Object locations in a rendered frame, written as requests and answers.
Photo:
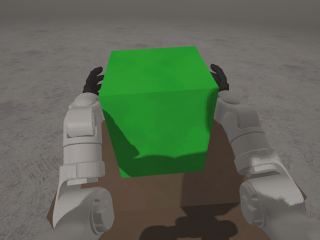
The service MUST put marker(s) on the pedestal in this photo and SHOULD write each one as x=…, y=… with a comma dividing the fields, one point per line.
x=199, y=205

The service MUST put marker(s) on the robot right upper arm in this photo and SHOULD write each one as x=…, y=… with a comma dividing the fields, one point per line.
x=274, y=204

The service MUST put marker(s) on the robot left forearm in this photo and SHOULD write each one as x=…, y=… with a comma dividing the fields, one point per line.
x=82, y=140

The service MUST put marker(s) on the robot left hand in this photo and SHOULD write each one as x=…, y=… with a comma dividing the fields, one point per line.
x=92, y=85

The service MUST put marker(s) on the carton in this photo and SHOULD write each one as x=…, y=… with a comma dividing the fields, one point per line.
x=159, y=106

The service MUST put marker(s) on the robot right hand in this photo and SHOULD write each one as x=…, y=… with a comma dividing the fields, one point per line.
x=219, y=78

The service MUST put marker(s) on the robot right forearm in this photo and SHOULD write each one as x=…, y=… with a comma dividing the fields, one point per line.
x=254, y=156

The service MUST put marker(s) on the robot left upper arm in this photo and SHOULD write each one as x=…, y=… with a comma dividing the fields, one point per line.
x=81, y=214

